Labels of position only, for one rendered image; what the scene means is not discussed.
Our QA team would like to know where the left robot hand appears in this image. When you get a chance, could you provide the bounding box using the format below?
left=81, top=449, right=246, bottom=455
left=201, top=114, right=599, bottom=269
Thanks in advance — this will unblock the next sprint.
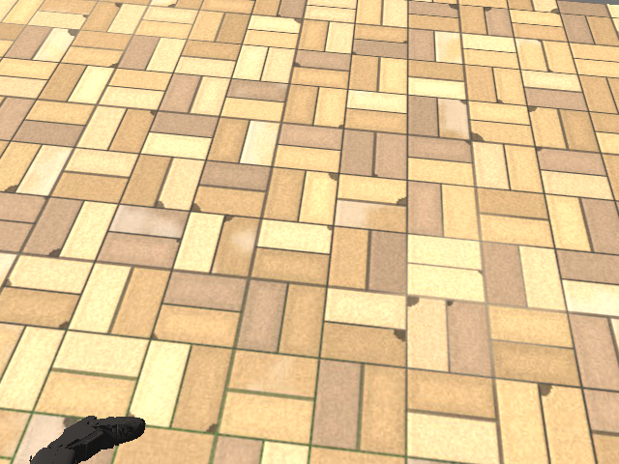
left=29, top=416, right=146, bottom=464

